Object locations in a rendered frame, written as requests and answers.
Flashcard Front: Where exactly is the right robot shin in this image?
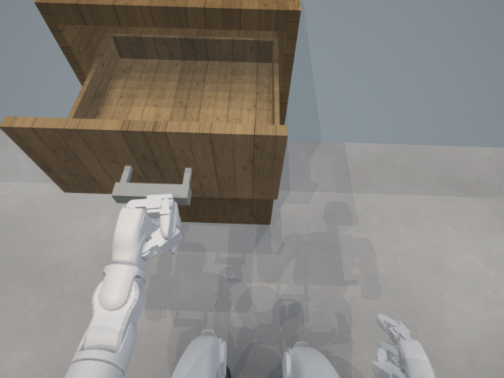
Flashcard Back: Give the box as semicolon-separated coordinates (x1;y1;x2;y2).
292;342;309;349

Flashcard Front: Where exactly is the drawer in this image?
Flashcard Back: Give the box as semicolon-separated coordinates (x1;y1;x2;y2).
0;33;288;199

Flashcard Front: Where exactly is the right robot thigh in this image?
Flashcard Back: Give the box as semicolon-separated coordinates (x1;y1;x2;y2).
283;346;340;378

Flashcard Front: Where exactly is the cabinet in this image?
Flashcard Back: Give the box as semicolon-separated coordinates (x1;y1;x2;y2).
35;0;301;225

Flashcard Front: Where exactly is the robot left hand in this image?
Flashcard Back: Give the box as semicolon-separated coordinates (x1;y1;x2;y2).
111;194;182;270

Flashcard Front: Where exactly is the robot left forearm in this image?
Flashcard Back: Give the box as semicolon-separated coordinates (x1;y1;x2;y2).
65;262;147;378

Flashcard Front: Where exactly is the robot right hand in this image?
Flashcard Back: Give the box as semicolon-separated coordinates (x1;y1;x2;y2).
372;314;435;378

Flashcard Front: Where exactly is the handle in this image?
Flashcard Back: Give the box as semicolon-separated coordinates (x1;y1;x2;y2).
111;165;192;206

